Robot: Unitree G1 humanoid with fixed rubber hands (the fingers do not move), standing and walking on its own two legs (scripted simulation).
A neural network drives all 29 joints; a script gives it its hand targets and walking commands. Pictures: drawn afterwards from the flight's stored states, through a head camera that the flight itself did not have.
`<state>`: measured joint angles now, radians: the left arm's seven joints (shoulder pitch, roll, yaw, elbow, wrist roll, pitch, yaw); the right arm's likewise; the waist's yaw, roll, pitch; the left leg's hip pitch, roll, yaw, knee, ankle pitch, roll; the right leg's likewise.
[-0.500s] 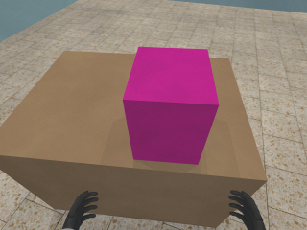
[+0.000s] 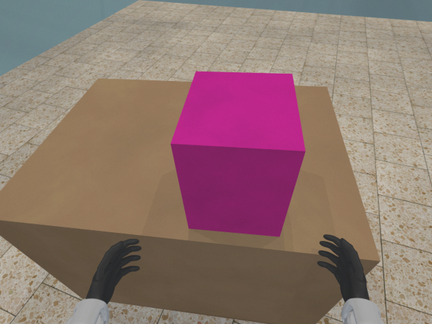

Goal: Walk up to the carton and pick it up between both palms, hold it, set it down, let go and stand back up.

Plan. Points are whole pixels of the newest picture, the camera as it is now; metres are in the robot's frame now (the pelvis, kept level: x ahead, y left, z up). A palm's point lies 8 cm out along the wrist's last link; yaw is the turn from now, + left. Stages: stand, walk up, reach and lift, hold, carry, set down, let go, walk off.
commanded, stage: reach and lift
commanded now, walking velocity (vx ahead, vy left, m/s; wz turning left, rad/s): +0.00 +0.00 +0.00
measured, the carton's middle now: (238, 154) +0.49 -0.02 +0.04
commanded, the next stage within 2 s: none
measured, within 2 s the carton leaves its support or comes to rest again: neither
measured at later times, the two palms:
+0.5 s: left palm (111, 229) +0.28 +0.22 +0.05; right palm (355, 239) +0.27 -0.22 +0.04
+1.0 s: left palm (118, 178) +0.36 +0.21 +0.11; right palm (358, 190) +0.33 -0.22 +0.10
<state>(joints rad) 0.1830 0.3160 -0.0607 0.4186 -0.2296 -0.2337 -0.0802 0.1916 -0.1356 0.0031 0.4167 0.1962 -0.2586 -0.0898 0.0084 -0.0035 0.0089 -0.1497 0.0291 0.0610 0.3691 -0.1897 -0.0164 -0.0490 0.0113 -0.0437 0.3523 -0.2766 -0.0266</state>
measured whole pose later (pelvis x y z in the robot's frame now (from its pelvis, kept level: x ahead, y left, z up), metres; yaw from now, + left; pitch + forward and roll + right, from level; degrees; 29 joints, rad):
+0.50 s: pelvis -0.01 +0.00 +0.00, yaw -1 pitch +0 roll +0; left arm -0.09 0.33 -0.01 0.30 -0.27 0.08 -0.05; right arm -0.06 -0.21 -0.02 0.31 0.26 0.01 -0.13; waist -0.01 0.00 0.00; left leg -0.17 0.03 0.07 0.34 -0.16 -0.01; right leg -0.08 0.01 -0.03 0.33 -0.25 -0.02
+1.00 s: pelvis -0.02 +0.00 +0.00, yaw -2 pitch +3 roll +0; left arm -0.46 0.35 0.08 0.38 -0.23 0.37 -0.03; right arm -0.44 -0.27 -0.03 0.44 0.34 0.22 -0.14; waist -0.03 -0.01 -0.02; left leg -0.25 0.05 0.09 0.33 -0.13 -0.01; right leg -0.17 0.03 -0.01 0.33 -0.21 -0.02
